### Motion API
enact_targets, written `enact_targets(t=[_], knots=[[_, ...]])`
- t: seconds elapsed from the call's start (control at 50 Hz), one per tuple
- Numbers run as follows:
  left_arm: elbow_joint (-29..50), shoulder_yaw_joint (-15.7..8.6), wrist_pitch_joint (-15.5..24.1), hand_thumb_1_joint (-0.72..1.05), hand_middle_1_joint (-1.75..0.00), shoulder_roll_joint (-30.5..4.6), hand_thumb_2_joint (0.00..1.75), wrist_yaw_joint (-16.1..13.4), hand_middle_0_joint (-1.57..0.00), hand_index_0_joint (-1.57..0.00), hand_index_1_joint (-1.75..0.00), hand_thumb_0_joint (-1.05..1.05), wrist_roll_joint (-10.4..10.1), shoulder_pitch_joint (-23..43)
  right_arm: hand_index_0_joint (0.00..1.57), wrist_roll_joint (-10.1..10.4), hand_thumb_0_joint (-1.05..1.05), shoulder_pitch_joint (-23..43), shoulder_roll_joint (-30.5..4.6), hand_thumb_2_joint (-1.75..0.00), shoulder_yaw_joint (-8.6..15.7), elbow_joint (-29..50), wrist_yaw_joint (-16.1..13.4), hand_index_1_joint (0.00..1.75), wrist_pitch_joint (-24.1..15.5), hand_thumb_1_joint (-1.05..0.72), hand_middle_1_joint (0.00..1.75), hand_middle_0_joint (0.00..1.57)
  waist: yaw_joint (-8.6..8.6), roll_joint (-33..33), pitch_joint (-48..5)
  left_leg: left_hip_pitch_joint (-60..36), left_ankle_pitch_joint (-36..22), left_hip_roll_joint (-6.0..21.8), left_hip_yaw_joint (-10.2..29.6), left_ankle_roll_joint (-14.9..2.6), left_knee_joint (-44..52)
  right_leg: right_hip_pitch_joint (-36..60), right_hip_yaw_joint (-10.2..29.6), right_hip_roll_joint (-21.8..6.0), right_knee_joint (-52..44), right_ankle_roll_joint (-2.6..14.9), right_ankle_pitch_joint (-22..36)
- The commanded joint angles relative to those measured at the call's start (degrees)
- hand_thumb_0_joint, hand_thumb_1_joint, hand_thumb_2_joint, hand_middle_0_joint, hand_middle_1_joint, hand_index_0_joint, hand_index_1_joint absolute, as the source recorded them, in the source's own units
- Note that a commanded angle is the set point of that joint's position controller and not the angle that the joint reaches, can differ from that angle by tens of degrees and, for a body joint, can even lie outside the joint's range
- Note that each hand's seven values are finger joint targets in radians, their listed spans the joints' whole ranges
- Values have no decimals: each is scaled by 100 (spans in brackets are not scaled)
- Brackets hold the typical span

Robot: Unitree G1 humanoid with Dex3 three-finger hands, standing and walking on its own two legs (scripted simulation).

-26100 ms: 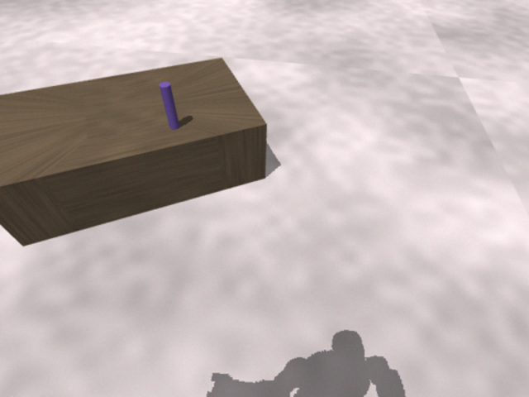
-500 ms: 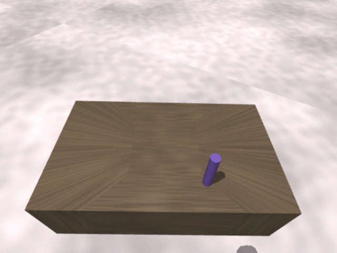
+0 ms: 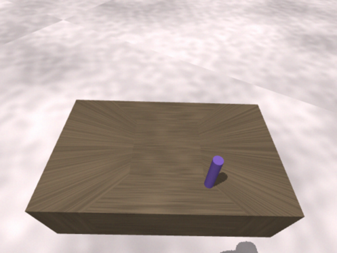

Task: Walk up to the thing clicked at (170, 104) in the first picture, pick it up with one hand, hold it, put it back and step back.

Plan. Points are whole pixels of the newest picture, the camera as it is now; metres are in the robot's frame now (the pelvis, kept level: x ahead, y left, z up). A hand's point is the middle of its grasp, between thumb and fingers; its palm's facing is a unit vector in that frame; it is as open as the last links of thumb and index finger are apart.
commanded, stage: stand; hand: right
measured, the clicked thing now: (213, 173) +0.47 -0.21 -0.32
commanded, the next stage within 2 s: none
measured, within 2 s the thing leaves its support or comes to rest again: neither
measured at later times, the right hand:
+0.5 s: hand out of the picture +0.06 -0.26 -0.16, palm faces -0.05 +0.94 -0.35, open 7.5 cm
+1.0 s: hand out of the picture +0.06 -0.26 -0.16, palm faces -0.06 +0.94 -0.34, open 7.4 cm
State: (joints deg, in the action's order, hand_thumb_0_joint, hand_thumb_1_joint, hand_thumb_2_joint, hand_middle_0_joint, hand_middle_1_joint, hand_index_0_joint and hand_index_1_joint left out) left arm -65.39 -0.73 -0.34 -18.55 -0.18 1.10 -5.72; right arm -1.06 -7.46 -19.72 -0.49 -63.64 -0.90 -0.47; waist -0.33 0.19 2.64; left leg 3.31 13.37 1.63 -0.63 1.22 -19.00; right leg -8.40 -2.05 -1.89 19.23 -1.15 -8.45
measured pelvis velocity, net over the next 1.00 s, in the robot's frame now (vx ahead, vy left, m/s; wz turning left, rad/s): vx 0.00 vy -0.01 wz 0.01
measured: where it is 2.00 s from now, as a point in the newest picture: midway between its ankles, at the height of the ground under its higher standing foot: outside the picture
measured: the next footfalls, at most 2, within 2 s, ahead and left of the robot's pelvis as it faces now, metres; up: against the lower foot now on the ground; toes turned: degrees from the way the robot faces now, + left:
none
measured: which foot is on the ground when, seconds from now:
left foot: down 0.00-1.00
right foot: down 0.00-1.00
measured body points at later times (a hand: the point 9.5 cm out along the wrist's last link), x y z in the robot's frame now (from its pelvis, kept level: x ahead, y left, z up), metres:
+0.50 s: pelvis -0.01 +0.00 +0.00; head +0.00 +0.00 +0.45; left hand +0.06 +0.29 -0.13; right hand +0.07 -0.30 -0.13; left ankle -0.03 +0.13 -0.75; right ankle +0.02 -0.13 -0.75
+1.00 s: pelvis +0.00 -0.01 +0.00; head +0.00 -0.01 +0.45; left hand +0.06 +0.29 -0.13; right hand +0.07 -0.31 -0.14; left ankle -0.03 +0.13 -0.75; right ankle +0.02 -0.13 -0.75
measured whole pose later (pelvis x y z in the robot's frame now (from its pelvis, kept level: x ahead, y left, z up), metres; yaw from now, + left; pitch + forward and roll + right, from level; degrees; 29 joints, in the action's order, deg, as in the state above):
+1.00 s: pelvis +0.00 -0.01 +0.00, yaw +1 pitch -2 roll +0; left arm -65.2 -0.6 0.3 -19.3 0.3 0.9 -6.9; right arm -1.1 -8.0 -20.1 -0.3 -64.0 0.1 -0.2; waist -0.4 -0.4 2.5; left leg 3.6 12.4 1.7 0.3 1.7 -18.0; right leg -8.6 -2.9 -1.9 18.9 -0.6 -8.2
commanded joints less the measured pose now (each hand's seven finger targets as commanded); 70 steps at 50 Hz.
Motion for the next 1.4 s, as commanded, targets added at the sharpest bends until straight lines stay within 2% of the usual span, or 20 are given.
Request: enact_targets(t=[0.0,0.04,0.06,0.08,0.1,0.28,0.36,0.38,0.42,0.46,0.62,0.78,0.84,0.86,1.02,1.2,1.32,1.38], knots=[[288,-194,90,90,-30,-1158,90,-53,-20,-20,-30,0,-36,192,20,12,0,153,-1181,-90,208,264,-83,30,-97,-55,30,20,-15,-43,-346,436,-1170,640,402,-132,387,567,478,-545,-128,135,952],[294,-197,89,90,-30,-1154,90,-46,-20,-20,-30,0,-26,196,20,11,0,197,-1234,-90,224,278,-86,30,-95,-71,30,20,-24,-44,-320,477,-1090,630,406,-146,410,525,480,-543,-150,137,878],[298,-201,95,90,-30,-1169,90,-46,-20,-20,-30,0,-23,220,20,12,0,162,-1248,-90,231,277,-86,30,-101,-79,30,20,9,-58,-393,449,-1287,653,414,-153,381,619,482,-559,-85,173,1016],[276,-187,101,90,-30,-1143,90,-44,-20,-20,-30,0,-30,128,20,27,0,221,-1251,-90,235,271,-74,30,-110,-87,30,20,-56,-57,-465,297,-1272,657,442,-148,382,565,464,-561,-109,158,985],[286,-189,103,90,-30,-1166,90,-44,-20,-20,-30,0,-28,183,20,22,0,199,-1235,-90,232,278,-71,30,-109,-90,30,20,-13,6,-424,323,-1178,635,411,-142,378,516,487,-564,-149,155,940],[299,-185,131,90,-30,-1202,90,-36,-20,-20,-30,0,-22,190,20,26,0,176,-1208,-90,232,262,-40,30,-98,-90,30,20,-4,40,-350,431,-848,634,452,-170,462,504,486,-576,-221,150,703],[330,-180,157,90,-30,-1224,90,-41,-20,-20,-30,0,-26,205,20,20,0,222,-1249,-90,251,273,-31,30,-86,-90,30,20,0,17,-389,390,-941,633,455,-189,397,498,493,-601,-240,157,851],[298,-182,152,90,-30,-1260,90,-35,-20,-20,-30,0,-29,172,20,23,0,188,-1188,-90,240,264,-27,30,-83,-90,30,20,9,76,-298,384,-701,611,454,-175,436,379,500,-592,-282,162,632],[320,-186,157,90,-30,-1262,90,-36,-20,-20,-30,0,-29,219,20,19,0,157,-1218,-90,245,268,-18,30,-83,-90,30,20,26,30,-320,486,-766,617,476,-179,474,503,490,-591,-246,174,652],[295,-181,156,90,-30,-1241,90,-28,-20,-20,-30,0,-33,166,20,16,0,195,-1237,-90,252,264,-15,30,-71,-90,30,20,4,-23,-203,507,-480,596,468,-190,468,377,508,-573,-340,160,415],[296,-195,167,90,-30,-1281,90,-14,-20,-20,-30,0,-29,99,20,20,0,149,-1247,-90,262,253,4,30,-75,-90,30,20,-23,7,-199,547,-315,596,511,-197,494,374,524,-578,-344,180,203],[334,-203,179,90,-30,-1313,90,-25,-20,-20,-30,0,-41,120,20,21,0,121,-1229,-90,248,271,-1,30,-91,-90,30,20,20,39,-417,405,-855,618,480,-187,419,501,512,-624,-216,203,834],[319,-196,172,90,-30,-1294,90,-15,-20,-20,-30,0,-55,136,20,25,0,46,-1208,-90,227,225,-4,30,-78,-90,30,20,33,2,-244,502,-636,600,472,-176,449,429,533,-613,-280,193,640],[318,-188,176,90,-30,-1291,90,-16,-20,-20,-30,0,-55,94,20,20,0,101,-1230,-90,238,232,7,30,-79,-90,30,20,-10,-1,-250,476,-570,604,495,-166,460,402,511,-597,-284,191,478],[355,-181,193,90,-30,-1300,90,-23,-20,-20,-30,0,-46,117,20,25,0,111,-1229,-90,227,267,8,30,-96,-90,30,20,20,29,-406,408,-1007,634,486,-178,406,500,478,-618,-194,189,916],[332,-185,180,90,-30,-1298,90,-10,-20,-20,-30,0,-57,117,20,30,0,154,-1254,-90,240,253,7,30,-92,-90,30,20,-2,-3,-262,398,-769,609,491,-162,449,380,491,-605,-268,196,694],[360,-193,183,90,-30,-1314,90,-18,-20,-20,-30,0,-46,155,20,31,0,127,-1221,-90,232,277,9,30,-108,-90,30,20,9,16,-406,382,-1037,628,491,-164,447,514,449,-617,-164,209,895],[337,-193,190,90,-30,-1330,90,-18,-20,-20,-30,0,-53,177,20,31,0,153,-1215,-90,239,277,13,30,-92,-90,30,20,20,61,-337,363,-819,628,503,-176,439,456,447,-617,-212,199,701]])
